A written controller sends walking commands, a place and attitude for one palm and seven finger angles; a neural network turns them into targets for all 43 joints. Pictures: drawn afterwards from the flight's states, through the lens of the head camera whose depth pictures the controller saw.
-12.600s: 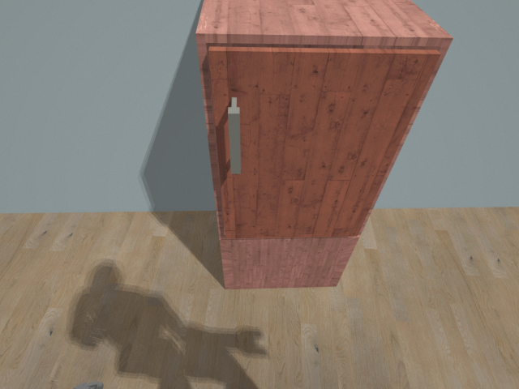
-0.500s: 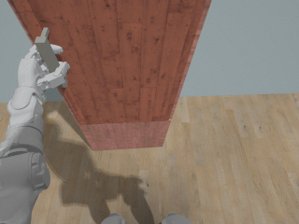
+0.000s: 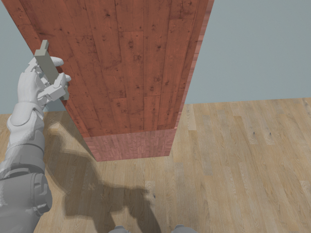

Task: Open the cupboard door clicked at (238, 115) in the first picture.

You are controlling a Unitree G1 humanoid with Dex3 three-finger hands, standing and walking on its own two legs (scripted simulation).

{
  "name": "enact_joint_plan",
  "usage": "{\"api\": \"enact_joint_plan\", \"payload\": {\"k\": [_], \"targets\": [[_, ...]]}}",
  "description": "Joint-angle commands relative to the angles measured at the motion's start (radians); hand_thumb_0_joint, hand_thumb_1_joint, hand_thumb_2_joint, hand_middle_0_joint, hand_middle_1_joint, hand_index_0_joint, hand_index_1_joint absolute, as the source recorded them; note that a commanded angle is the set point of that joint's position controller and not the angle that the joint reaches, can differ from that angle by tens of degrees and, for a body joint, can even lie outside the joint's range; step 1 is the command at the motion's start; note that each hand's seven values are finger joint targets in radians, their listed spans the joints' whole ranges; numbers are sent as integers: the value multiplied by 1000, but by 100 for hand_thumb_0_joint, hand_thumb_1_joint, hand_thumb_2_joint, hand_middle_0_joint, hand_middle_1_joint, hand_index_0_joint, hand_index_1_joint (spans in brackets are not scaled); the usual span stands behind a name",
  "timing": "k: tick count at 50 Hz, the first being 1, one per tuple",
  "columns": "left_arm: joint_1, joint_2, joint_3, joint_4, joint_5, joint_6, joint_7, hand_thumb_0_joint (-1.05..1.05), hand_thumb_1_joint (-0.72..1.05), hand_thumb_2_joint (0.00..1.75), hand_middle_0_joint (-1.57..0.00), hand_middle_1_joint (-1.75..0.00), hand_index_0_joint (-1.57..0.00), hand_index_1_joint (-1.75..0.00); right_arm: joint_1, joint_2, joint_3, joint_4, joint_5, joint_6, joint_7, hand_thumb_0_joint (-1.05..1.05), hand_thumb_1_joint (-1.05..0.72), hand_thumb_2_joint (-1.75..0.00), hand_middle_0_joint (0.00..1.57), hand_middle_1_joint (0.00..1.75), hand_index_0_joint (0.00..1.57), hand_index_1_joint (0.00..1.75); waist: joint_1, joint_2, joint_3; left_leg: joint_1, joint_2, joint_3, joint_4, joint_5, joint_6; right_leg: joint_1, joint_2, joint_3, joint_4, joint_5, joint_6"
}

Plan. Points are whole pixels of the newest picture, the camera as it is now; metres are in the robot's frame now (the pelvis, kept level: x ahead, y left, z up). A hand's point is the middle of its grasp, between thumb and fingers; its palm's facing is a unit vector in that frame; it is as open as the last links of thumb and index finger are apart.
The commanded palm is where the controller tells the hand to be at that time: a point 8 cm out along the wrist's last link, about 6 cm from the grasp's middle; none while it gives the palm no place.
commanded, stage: pull the door open along its arc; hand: left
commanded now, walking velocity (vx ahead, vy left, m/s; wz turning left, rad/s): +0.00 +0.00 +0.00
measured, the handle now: (55, 72) +0.51 +0.25 +0.10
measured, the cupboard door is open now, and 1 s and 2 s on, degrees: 2 42 44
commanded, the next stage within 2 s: open thumb and fingers to let go in 0.68 s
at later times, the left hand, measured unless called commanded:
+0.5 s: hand (87, 140) +0.31 +0.13 +0.11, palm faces +0.46 -0.89 +0.06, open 6.2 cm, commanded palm +0.24 +0.16 +0.10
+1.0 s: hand (115, 164) +0.26 +0.07 +0.11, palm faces +0.47 -0.88 +0.01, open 6.8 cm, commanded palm +0.21 +0.11 +0.10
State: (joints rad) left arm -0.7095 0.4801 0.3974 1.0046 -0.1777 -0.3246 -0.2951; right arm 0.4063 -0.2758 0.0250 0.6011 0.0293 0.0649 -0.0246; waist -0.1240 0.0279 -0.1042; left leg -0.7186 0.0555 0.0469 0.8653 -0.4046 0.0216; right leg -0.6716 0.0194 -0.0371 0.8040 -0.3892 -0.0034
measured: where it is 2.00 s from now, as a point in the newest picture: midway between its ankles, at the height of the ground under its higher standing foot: outside the picture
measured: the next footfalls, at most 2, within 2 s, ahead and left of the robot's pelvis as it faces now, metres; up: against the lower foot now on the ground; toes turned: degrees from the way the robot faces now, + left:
none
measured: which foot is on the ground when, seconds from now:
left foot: down 0.00-1.00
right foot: down 0.00-1.00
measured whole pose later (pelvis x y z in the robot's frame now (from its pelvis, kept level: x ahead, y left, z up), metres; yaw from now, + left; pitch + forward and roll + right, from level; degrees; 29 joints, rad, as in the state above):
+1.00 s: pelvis +0.00 -0.04 +0.01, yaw +5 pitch +1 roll +0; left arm 0.22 -0.08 -0.20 -0.09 0.04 -0.06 0.52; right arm 0.19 -0.20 0.02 0.56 -0.05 0.08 -0.02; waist 0.01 0.05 -0.06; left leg -0.41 0.03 -0.03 0.74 -0.36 -0.03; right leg -0.36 0.00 -0.12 0.74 -0.41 -0.05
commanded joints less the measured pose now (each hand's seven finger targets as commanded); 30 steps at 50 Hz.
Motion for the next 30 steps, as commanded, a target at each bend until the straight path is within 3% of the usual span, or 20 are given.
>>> {"api": "enact_joint_plan", "payload": {"k": [1,5,8,9,10,12,14,15,17,19,20,22,23,25,26,30], "targets": [[-142,201,23,-340,-57,-42,-25,0,90,90,-40,-135,-40,-135,24,-151,-63,-137,10,-34,-5,0,-90,-90,20,30,20,30,73,38,-402,300,-38,-42,-108,434,14,242,33,-3,-75,449,-17],[71,125,-6,-528,-93,-10,-14,0,90,90,-40,-135,-40,-135,-23,-138,-65,-178,19,-52,3,0,-90,-90,20,30,20,30,103,25,-369,313,-41,-33,-128,474,15,294,30,-5,-84,490,-18],[204,39,-52,-670,-108,16,9,0,90,90,-40,-135,-40,-135,-63,-123,-67,-194,23,-71,11,0,-90,-90,20,30,20,30,109,22,-336,341,-38,-34,-144,494,8,295,26,-14,-89,500,-14],[199,0,59,-775,-160,32,154,0,90,90,-40,-135,-40,-135,-112,-87,-66,-198,18,-90,15,0,-90,-90,20,30,20,30,195,7,-323,302,-46,-34,-153,494,-4,302,27,-31,-97,473,-13],[255,-83,-25,-813,-132,48,233,0,90,90,-40,-135,-40,-135,-126,-88,-62,-197,13,-108,23,0,-90,-90,20,30,20,30,163,26,-294,320,-45,-29,-158,468,-7,289,29,-36,-97,448,-12],[358,-181,-87,-913,-86,76,355,0,90,90,-40,-135,-40,-135,-139,-78,-65,-188,5,-124,39,0,-90,-90,20,30,20,30,153,14,-283,339,-41,-32,-163,488,-14,286,23,-45,-94,445,-10],[420,-242,-136,-1005,-36,91,462,0,90,90,-40,-135,-40,-135,-164,-70,-65,-186,-10,-126,48,0,-90,-90,20,30,20,30,151,-10,-282,349,-39,-34,-165,484,-19,302,17,-47,-91,439,-12],[443,-274,-180,-1044,-1,101,514,0,90,90,-40,-135,-40,-135,-174,-67,-63,-188,-19,-123,50,0,-90,-90,20,30,20,30,145,-52,-264,347,-37,-40,-166,471,-15,309,16,-47,-96,429,-12],[490,-354,-258,-1129,62,132,612,0,90,90,-40,-135,-40,-135,-214,-53,-60,-197,-32,-110,56,0,-90,-90,20,30,20,30,147,-5,-259,363,-40,-37,-173,439,-18,310,5,-44,-99,403,-15],[509,-418,-334,-1186,128,174,705,0,90,90,-40,-135,-40,-135,-245,-43,-54,-202,-48,-90,54,0,-90,-90,20,30,20,30,136,-12,-229,363,-42,-43,-181,388,-18,307,-1,-45,-109,361,-18],[544,-426,-360,-1191,164,196,740,0,90,90,-40,-135,-40,-135,-244,-45,-53,-202,-55,-77,48,0,-90,-90,20,30,20,30,124,-75,-209,358,-38,-52,-186,358,-14,312,-2,-45,-125,337,-16],[549,-497,-463,-1263,209,227,770,0,90,90,-40,-135,-40,-135,-269,-33,-48,-215,-63,-58,40,0,-90,-90,20,30,20,30,113,-36,-201,379,-42,-50,-192,333,-14,314,-10,-40,-137,327,-19],[596,-506,-480,-1280,225,239,777,0,90,90,-40,-135,-40,-135,-273,-27,-46,-219,-65,-48,35,0,-90,-90,20,30,20,30,119,-40,-193,384,-41,-54,-197,329,-15,323,-10,-40,-141,322,-23],[647,-542,-543,-1303,249,253,782,0,90,90,-40,-135,-40,-135,-288,-22,-42,-226,-70,-33,27,0,-90,-90,20,30,20,30,106,-68,-162,389,-41,-57,-200,308,-12,324,-14,-38,-160,312,-23],[671,-573,-579,-1331,249,255,781,0,90,90,-40,-135,-40,-135,-305,-13,-38,-236,-71,-30,25,0,-90,-90,20,30,20,30,109,-58,-149,396,-43,-56,-202,300,-10,325,-16,-38,-166,309,-24],[814,-603,-640,-1379,265,252,781,0,90,90,-40,-135,-40,-135,-333,0,-33,-249,-74,-20,28,0,-90,-90,20,30,20,30,120,-72,-113,394,-45,-62,-199,293,-8,345,-21,-33,-179,315,-28]]}}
